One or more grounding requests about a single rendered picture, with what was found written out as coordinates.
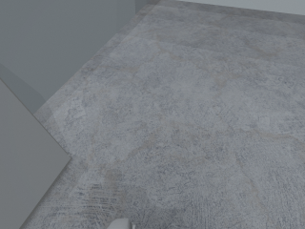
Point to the robot left thigh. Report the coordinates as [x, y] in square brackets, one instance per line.
[122, 224]

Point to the fridge door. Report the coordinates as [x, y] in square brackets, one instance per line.
[30, 161]

